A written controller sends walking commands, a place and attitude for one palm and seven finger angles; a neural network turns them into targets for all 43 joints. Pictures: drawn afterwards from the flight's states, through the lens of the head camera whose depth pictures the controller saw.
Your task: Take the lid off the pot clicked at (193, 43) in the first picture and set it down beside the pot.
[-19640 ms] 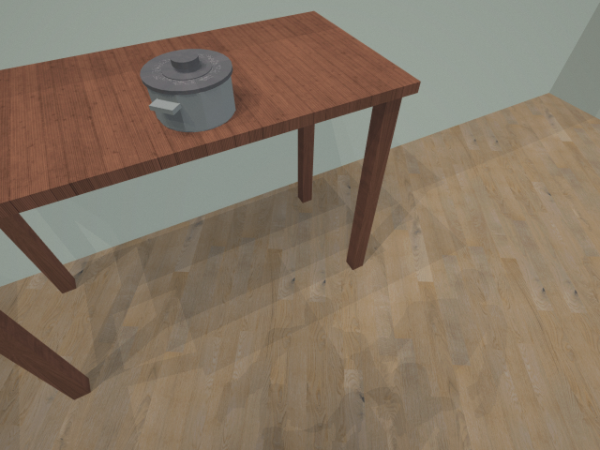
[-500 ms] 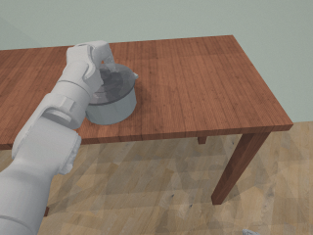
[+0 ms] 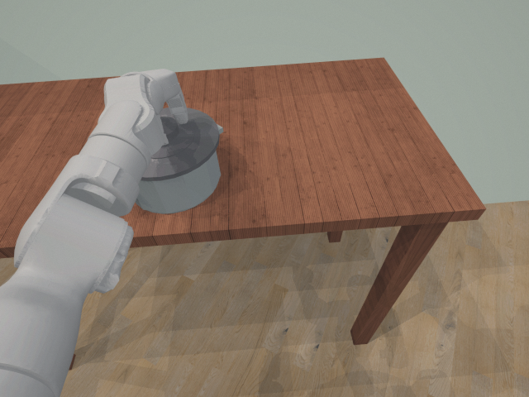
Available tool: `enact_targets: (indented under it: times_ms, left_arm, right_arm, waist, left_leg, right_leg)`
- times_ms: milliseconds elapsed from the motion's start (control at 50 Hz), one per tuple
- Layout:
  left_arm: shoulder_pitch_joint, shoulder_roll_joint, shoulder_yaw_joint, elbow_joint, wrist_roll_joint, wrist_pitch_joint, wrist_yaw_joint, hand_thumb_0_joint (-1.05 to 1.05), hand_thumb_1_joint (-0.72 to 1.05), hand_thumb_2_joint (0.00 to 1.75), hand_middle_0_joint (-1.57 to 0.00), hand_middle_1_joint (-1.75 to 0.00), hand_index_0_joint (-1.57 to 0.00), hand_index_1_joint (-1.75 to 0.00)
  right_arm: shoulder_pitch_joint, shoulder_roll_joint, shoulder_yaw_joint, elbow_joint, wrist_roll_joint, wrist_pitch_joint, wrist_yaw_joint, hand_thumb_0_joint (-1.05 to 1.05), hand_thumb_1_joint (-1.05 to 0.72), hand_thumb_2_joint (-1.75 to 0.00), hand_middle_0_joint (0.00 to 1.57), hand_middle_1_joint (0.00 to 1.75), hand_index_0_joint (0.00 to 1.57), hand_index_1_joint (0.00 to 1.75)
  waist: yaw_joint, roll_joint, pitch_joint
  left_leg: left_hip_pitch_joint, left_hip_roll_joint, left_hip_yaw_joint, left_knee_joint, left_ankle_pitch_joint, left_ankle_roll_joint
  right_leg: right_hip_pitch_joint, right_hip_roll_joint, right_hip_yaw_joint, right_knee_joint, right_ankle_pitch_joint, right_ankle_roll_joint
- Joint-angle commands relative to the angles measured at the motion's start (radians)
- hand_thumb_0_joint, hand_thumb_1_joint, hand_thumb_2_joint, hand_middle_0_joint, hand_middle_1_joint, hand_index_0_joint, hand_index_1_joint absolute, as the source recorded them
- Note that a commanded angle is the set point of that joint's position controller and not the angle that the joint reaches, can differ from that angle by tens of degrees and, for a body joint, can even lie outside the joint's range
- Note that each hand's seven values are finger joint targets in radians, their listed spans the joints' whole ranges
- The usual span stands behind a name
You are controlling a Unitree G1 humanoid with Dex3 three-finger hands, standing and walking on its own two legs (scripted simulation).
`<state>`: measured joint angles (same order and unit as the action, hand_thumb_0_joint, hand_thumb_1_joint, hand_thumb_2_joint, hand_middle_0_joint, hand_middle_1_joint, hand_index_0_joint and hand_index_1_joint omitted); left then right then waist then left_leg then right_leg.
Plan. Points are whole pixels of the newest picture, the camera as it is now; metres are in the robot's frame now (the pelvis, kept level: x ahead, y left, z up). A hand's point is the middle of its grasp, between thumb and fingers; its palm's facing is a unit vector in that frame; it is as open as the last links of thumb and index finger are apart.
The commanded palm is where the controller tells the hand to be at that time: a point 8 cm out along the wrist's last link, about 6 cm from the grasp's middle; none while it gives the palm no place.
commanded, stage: close the fingers and squeeze the knob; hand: left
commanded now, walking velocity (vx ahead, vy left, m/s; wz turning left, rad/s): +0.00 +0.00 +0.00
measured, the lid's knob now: (161, 129) +0.50 +0.16 +0.16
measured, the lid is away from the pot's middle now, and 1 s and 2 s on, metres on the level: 0.01 0.01 0.01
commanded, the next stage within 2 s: lift the lid straight up in 1.32 s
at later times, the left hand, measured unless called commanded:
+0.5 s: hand (159, 124) +0.48 +0.15 +0.18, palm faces -0.38 -0.12 -0.92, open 9.0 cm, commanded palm +0.47 +0.16 +0.24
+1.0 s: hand (160, 131) +0.46 +0.15 +0.18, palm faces -0.36 -0.11 -0.93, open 7.8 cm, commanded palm +0.45 +0.15 +0.24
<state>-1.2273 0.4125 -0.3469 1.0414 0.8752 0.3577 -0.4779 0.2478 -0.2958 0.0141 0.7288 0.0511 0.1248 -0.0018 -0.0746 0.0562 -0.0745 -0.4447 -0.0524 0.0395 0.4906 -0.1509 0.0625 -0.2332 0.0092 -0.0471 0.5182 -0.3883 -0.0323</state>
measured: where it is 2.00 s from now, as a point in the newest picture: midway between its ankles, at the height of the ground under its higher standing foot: outside the picture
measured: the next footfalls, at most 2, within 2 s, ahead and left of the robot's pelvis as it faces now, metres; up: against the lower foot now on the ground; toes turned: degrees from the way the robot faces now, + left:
none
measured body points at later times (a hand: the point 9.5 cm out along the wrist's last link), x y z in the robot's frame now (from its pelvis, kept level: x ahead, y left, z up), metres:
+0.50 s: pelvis +0.00 +0.00 +0.00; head +0.03 -0.02 +0.45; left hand +0.49 +0.15 +0.24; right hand +0.07 -0.27 -0.13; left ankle +0.06 +0.08 -0.73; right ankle -0.08 -0.09 -0.73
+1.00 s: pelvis +0.00 +0.01 +0.00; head +0.01 -0.02 +0.45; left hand +0.48 +0.15 +0.23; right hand +0.09 -0.26 -0.13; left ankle +0.06 +0.08 -0.73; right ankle -0.08 -0.09 -0.73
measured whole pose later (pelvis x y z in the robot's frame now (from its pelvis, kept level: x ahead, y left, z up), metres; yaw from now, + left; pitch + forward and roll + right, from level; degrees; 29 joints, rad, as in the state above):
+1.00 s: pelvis +0.00 +0.01 +0.00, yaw -1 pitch +6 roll +0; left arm -1.18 0.41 -0.31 1.00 0.87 0.34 -0.47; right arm 0.24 -0.28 0.02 0.70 0.06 0.13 -0.01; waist -0.07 0.06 -0.08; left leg -0.44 -0.05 0.05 0.49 -0.15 0.07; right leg -0.23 0.01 -0.03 0.52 -0.38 -0.03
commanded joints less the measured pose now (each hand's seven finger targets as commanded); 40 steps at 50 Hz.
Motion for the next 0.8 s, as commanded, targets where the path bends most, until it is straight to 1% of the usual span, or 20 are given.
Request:
enact_targets:
  times_ms: [0,40,60,100,140,160,200,240,280,340,400,480,540,560,580,640,680,740,760,780]
  left_arm:
    - [-0.529,0.167,0.062,-0.092,0.011,-0.006,0.017,0.0,-0.08,1.01,-0.51,-0.76,-0.51,-0.76]
    - [-0.527,0.149,0.051,-0.104,-0.005,-0.008,0.016,0.0,-0.06,1.01,-0.52,-0.79,-0.52,-0.79]
    - [-0.533,0.198,0.083,-0.089,0.012,-0.008,0.02,0.0,-0.05,1.01,-0.52,-0.8,-0.52,-0.8]
    - [-0.552,0.219,0.091,-0.085,0.026,-0.011,0.023,0.0,-0.03,1.01,-0.52,-0.83,-0.52,-0.83]
    - [-0.559,0.141,0.037,-0.115,0.008,-0.02,0.021,0.0,-0.01,1.01,-0.53,-0.86,-0.53,-0.86]
    - [-0.553,0.145,0.044,-0.108,0.019,-0.021,0.021,0.0,0.0,1.01,-0.53,-0.87,-0.53,-0.87]
    - [-0.54,0.225,0.101,-0.086,0.033,-0.022,0.024,0.0,0.02,1.0,-0.54,-0.89,-0.54,-0.89]
    - [-0.528,0.225,0.106,-0.108,0.014,-0.031,0.024,0.0,0.04,1.0,-0.54,-0.92,-0.54,-0.92]
    - [-0.504,0.25,0.12,-0.065,0.028,-0.028,0.022,0.0,0.06,0.99,-0.55,-0.93,-0.55,-0.93]
    - [-0.528,0.157,0.047,-0.101,0.015,-0.03,0.016,0.0,0.09,0.97,-0.57,-0.96,-0.57,-0.96]
    - [-0.492,0.261,0.132,-0.109,0.038,-0.037,0.024,0.0,0.13,0.96,-0.58,-0.98,-0.58,-0.98]
    - [-0.493,0.239,0.119,-0.134,0.031,-0.038,0.023,0.0,0.18,0.93,-0.61,-1.01,-0.61,-1.01]
    - [-0.522,0.157,0.056,-0.165,0.015,-0.035,0.023,0.0,0.21,0.91,-0.63,-1.02,-0.63,-1.02]
    - [-0.527,0.218,0.105,-0.18,0.027,-0.035,0.029,0.0,0.23,0.9,-0.64,-1.03,-0.64,-1.03]
    - [-0.516,0.233,0.115,-0.163,0.033,-0.035,0.03,0.0,0.24,0.89,-0.65,-1.03,-0.65,-1.03]
    - [-0.523,0.167,0.073,-0.176,0.004,-0.033,0.026,0.0,0.28,0.86,-0.67,-1.04,-0.67,-1.04]
    - [-0.533,0.222,0.113,-0.195,0.022,-0.032,0.029,0.0,0.31,0.83,-0.69,-1.05,-0.69,-1.05]
    - [-0.526,0.166,0.072,-0.2,0.004,-0.028,0.029,0.0,0.27,0.89,-0.64,-1.02,-0.69,-1.04]
    - [-0.536,0.222,0.118,-0.21,0.017,-0.029,0.033,0.0,0.27,0.9,-0.63,-1.01,-0.7,-1.04]
    - [-0.523,0.225,0.112,-0.187,0.024,-0.028,0.033,0.0,0.28,0.91,-0.62,-1.01,-0.7,-1.05]
  right_arm:
    - [-0.025,-0.131,-0.036,-0.099,0.007,-0.029,-0.008,0.0,-0.9,-0.9,0.2,0.3,0.2,0.3]
    - [-0.016,-0.132,-0.043,-0.101,0.004,-0.029,-0.009,0.0,-0.9,-0.9,0.2,0.3,0.2,0.3]
    - [-0.014,-0.138,-0.04,-0.094,0.005,-0.025,-0.012,0.0,-0.9,-0.9,0.2,0.3,0.2,0.3]
    - [-0.011,-0.137,-0.038,-0.096,0.006,-0.024,-0.013,0.0,-0.9,-0.9,0.2,0.3,0.2,0.3]
    - [-0.01,-0.134,-0.045,-0.103,0.006,-0.027,-0.008,0.0,-0.9,-0.9,0.2,0.3,0.2,0.3]
    - [-0.01,-0.13,-0.045,-0.101,0.004,-0.026,-0.007,0.0,-0.9,-0.9,0.2,0.3,0.2,0.3]
    - [-0.003,-0.137,-0.042,-0.099,0.003,-0.022,-0.01,0.0,-0.9,-0.9,0.2,0.3,0.2,0.3]
    - [-0.001,-0.138,-0.045,-0.11,0.001,-0.025,-0.012,0.0,-0.9,-0.9,0.2,0.3,0.2,0.3]
    - [0.007,-0.138,-0.044,-0.109,0.004,-0.023,-0.015,0.0,-0.9,-0.9,0.2,0.3,0.2,0.3]
    - [0.002,-0.137,-0.049,-0.113,0.008,-0.023,-0.01,0.0,-0.9,-0.9,0.2,0.3,0.2,0.3]
    - [0.001,-0.137,-0.045,-0.117,0.005,-0.021,-0.008,0.0,-0.9,-0.9,0.2,0.3,0.2,0.3]
    - [-0.005,-0.131,-0.048,-0.126,0.008,-0.02,-0.008,0.0,-0.9,-0.9,0.2,0.3,0.2,0.3]
    - [-0.009,-0.131,-0.052,-0.127,0.011,-0.019,-0.005,0.0,-0.9,-0.9,0.2,0.3,0.2,0.3]
    - [-0.012,-0.132,-0.051,-0.127,0.009,-0.019,-0.005,0.0,-0.9,-0.9,0.2,0.3,0.2,0.3]
    - [-0.018,-0.132,-0.047,-0.13,0.01,-0.021,-0.006,0.0,-0.9,-0.9,0.2,0.3,0.2,0.3]
    - [-0.012,-0.13,-0.051,-0.128,0.008,-0.022,-0.007,0.0,-0.9,-0.9,0.2,0.3,0.2,0.3]
    - [-0.028,-0.127,-0.049,-0.136,0.009,-0.026,-0.007,0.0,-0.9,-0.9,0.2,0.3,0.2,0.3]
    - [-0.024,-0.126,-0.049,-0.131,0.009,-0.027,-0.007,0.0,-0.9,-0.9,0.2,0.3,0.2,0.3]
    - [-0.029,-0.125,-0.048,-0.131,0.008,-0.028,-0.007,0.0,-0.9,-0.9,0.2,0.3,0.2,0.3]
    - [-0.038,-0.125,-0.044,-0.132,0.008,-0.03,-0.008,0.0,-0.9,-0.9,0.2,0.3,0.2,0.3]
  waist:
    - [-0.035,-0.129,-0.287]
    - [-0.039,-0.134,-0.286]
    - [-0.037,-0.147,-0.304]
    - [-0.035,-0.127,-0.32]
    - [-0.041,-0.08,-0.33]
    - [-0.04,-0.082,-0.333]
    - [-0.034,-0.098,-0.335]
    - [-0.029,-0.109,-0.361]
    - [-0.029,-0.139,-0.342]
    - [-0.042,-0.106,-0.32]
    - [-0.017,-0.081,-0.352]
    - [-0.018,-0.093,-0.34]
    - [-0.032,-0.08,-0.332]
    - [-0.02,-0.085,-0.358]
    - [-0.015,-0.086,-0.362]
    - [-0.026,-0.081,-0.356]
    - [-0.014,-0.084,-0.384]
    - [-0.021,-0.086,-0.374]
    - [-0.013,-0.092,-0.386]
    - [-0.011,-0.078,-0.372]
  left_leg:
    - [0.399,-0.029,-0.065,0.021,0.188,0.04]
    - [0.397,-0.028,-0.061,0.028,0.19,0.043]
    - [0.394,-0.027,-0.059,0.025,0.189,0.043]
    - [0.39,-0.027,-0.06,0.022,0.181,0.04]
    - [0.427,-0.021,-0.069,0.032,0.214,0.037]
    - [0.438,-0.022,-0.069,0.036,0.218,0.039]
    - [0.409,-0.022,-0.063,0.031,0.198,0.039]
    - [0.408,-0.025,-0.06,0.041,0.235,0.043]
    - [0.381,-0.028,-0.049,0.043,0.221,0.046]
    - [0.411,-0.023,-0.055,0.048,0.256,0.045]
    - [0.429,-0.022,-0.064,0.053,0.293,0.042]
    - [0.428,-0.02,-0.062,0.045,0.278,0.044]
    - [0.459,-0.013,-0.073,0.042,0.283,0.042]
    - [0.466,-0.012,-0.076,0.04,0.27,0.042]
    - [0.458,-0.014,-0.077,0.038,0.263,0.042]
    - [0.469,-0.014,-0.077,0.041,0.286,0.042]
    - [0.478,-0.015,-0.075,0.038,0.271,0.043]
    - [0.481,-0.014,-0.079,0.042,0.295,0.042]
    - [0.487,-0.013,-0.081,0.038,0.284,0.041]
    - [0.475,-0.016,-0.078,0.037,0.271,0.04]
  right_leg:
    - [-0.17,0.042,0.041,-0.081,0.439,-0.005]
    - [-0.163,0.04,0.039,-0.087,0.457,-0.004]
    - [-0.153,0.041,0.045,-0.083,0.457,-0.001]
    - [-0.151,0.04,0.046,-0.078,0.448,-0.003]
    - [-0.176,0.041,0.038,-0.074,0.44,-0.01]
    - [-0.187,0.045,0.038,-0.073,0.431,-0.007]
    - [-0.165,0.043,0.044,-0.073,0.438,-0.006]
    - [-0.13,0.039,0.044,-0.069,0.493,-0.007]
    - [-0.125,0.04,0.051,-0.07,0.504,0.002]
    - [-0.169,0.043,0.039,-0.073,0.492,-0.005]
    - [-0.153,0.046,0.045,-0.061,0.491,-0.007]
    - [-0.152,0.045,0.043,-0.068,0.481,-0.006]
    - [-0.191,0.047,0.031,-0.073,0.442,-0.012]
    - [-0.179,0.049,0.037,-0.072,0.43,-0.008]
    - [-0.172,0.047,0.04,-0.068,0.429,-0.01]
    - [-0.179,0.045,0.032,-0.07,0.448,-0.011]
    - [-0.165,0.045,0.043,-0.07,0.439,-0.008]
    - [-0.169,0.043,0.035,-0.072,0.456,-0.01]
    - [-0.163,0.045,0.039,-0.072,0.442,-0.008]
    - [-0.167,0.045,0.042,-0.071,0.438,-0.01]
